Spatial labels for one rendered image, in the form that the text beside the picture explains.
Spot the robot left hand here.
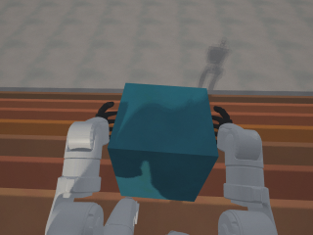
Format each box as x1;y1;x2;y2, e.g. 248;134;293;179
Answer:
95;101;117;139

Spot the robot right forearm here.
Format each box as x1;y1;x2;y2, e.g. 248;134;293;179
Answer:
217;122;278;235

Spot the right robot upper arm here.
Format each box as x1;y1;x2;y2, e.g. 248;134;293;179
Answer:
218;210;277;235

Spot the robot right hand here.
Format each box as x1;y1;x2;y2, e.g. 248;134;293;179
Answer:
211;106;233;144

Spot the robot left thigh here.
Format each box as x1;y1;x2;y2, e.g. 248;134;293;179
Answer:
103;198;140;235

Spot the robot left forearm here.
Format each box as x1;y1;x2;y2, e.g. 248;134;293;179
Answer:
45;117;110;235

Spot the carton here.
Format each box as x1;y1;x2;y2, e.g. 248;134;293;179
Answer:
108;82;219;202

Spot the left robot upper arm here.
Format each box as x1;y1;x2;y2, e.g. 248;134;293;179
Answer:
46;202;104;235

